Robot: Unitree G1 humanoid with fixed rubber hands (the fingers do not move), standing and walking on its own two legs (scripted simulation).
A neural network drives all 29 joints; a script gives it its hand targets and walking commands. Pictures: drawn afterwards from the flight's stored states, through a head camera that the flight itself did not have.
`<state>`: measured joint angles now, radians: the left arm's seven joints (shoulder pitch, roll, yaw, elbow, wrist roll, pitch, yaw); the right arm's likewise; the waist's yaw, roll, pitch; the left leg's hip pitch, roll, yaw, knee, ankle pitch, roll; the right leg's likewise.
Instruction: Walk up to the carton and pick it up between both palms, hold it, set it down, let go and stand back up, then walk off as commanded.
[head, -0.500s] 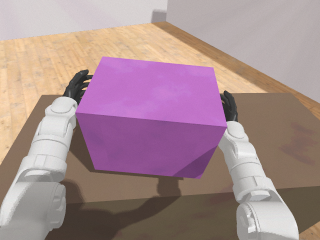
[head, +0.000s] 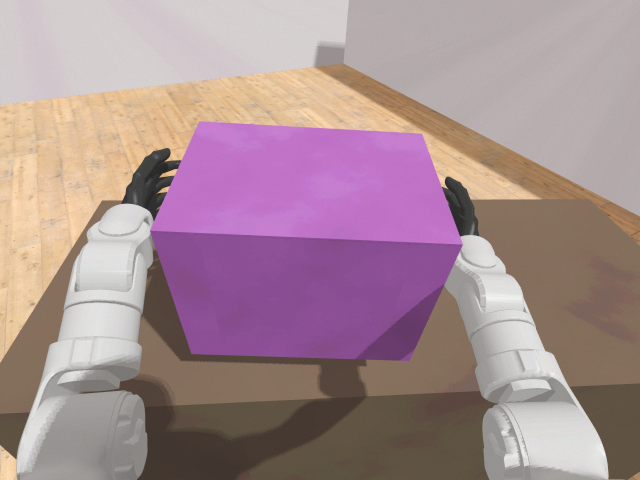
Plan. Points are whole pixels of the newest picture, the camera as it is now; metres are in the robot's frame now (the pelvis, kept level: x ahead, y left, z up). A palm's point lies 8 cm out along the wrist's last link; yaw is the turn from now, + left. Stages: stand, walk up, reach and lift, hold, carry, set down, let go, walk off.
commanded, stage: reach and lift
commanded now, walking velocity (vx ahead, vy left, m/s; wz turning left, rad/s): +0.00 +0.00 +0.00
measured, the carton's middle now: (306, 243) +0.40 -0.03 +0.13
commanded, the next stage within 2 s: hold in 1.04 s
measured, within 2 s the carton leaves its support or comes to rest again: neither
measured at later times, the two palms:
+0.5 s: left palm (129, 207) +0.38 +0.18 +0.22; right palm (459, 222) +0.36 -0.22 +0.18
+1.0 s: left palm (122, 204) +0.37 +0.18 +0.23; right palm (462, 213) +0.36 -0.22 +0.20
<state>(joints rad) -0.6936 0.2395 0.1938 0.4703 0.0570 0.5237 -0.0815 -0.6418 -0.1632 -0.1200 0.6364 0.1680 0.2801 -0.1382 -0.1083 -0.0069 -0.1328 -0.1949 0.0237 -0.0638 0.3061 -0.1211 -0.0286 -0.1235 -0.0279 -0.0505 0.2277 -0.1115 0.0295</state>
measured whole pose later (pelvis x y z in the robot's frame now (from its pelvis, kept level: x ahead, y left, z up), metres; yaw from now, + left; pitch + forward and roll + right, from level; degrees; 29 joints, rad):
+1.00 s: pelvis +0.00 +0.00 +0.00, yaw +0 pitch +0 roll -1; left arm -0.67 0.19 0.20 0.18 0.07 0.78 -0.02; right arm -0.69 -0.23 -0.14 0.53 0.22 0.45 -0.08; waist -0.07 -0.01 -0.14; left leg -0.19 0.02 -0.06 0.31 -0.12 -0.03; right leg -0.12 -0.03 -0.05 0.24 -0.11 0.03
